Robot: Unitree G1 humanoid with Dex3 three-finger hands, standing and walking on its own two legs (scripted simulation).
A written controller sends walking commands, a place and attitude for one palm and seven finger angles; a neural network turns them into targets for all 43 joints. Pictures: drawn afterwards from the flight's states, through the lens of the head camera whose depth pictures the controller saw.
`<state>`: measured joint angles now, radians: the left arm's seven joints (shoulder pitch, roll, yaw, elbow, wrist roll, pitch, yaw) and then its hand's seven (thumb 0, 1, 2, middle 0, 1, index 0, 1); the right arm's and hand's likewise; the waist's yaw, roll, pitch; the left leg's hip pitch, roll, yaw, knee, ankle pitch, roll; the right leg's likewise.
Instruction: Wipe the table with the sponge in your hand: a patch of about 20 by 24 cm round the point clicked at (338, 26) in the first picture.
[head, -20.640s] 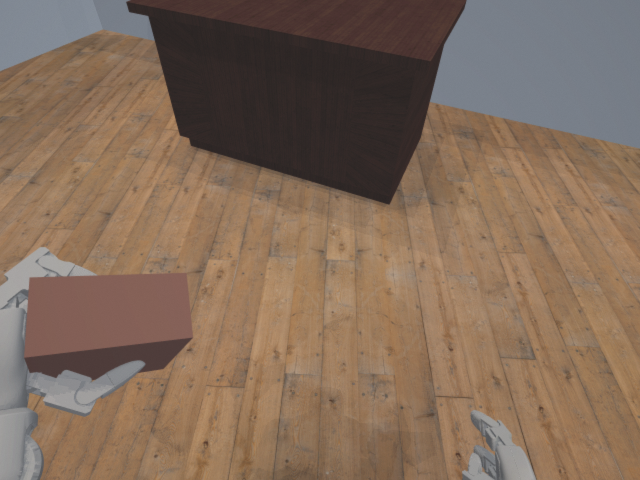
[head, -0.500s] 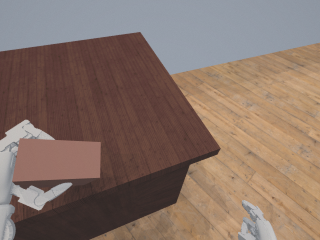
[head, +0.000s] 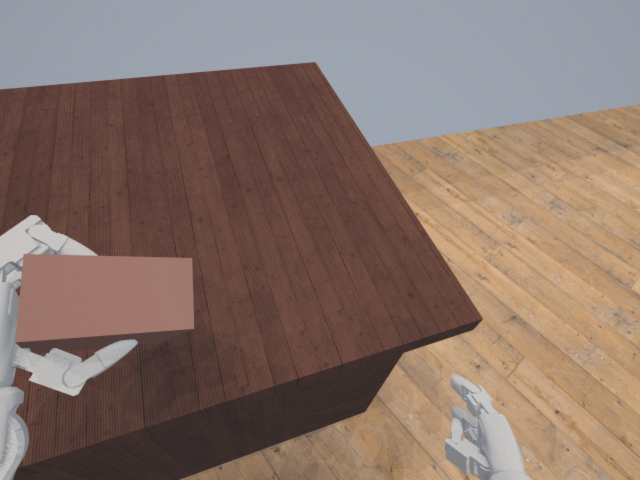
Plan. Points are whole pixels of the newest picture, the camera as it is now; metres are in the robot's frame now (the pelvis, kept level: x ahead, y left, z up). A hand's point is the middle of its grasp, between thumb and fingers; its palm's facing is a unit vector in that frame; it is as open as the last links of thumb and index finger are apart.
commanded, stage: come to a stop and stand still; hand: left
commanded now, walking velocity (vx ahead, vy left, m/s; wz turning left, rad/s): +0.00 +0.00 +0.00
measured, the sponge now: (130, 307) +0.24 +0.21 +0.14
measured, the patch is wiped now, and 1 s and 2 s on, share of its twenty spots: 0.00 0.00 0.00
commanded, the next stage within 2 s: look again from close up in 0.22 s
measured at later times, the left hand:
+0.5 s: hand (79, 313) +0.22 +0.24 +0.16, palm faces +0.37 -0.85 -0.38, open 10.1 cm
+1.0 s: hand (112, 307) +0.22 +0.22 +0.16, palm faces +0.35 -0.86 -0.36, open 10.1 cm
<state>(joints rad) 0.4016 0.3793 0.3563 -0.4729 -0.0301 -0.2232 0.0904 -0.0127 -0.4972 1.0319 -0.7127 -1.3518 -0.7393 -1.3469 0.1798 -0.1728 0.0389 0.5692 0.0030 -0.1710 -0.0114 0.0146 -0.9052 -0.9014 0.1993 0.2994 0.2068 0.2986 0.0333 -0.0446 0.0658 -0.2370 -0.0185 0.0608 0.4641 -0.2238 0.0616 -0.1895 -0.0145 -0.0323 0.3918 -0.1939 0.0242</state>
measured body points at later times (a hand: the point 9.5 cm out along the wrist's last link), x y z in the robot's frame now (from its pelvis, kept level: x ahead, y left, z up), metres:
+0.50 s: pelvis +0.00 +0.00 +0.00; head +0.02 +0.01 +0.45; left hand +0.19 +0.29 +0.18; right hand +0.18 -0.23 -0.07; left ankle +0.02 +0.07 -0.74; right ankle +0.01 -0.14 -0.74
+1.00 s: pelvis +0.00 -0.03 +0.00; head +0.02 +0.00 +0.45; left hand +0.20 +0.26 +0.18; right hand +0.18 -0.25 -0.07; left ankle +0.02 +0.07 -0.74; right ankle +0.01 -0.14 -0.74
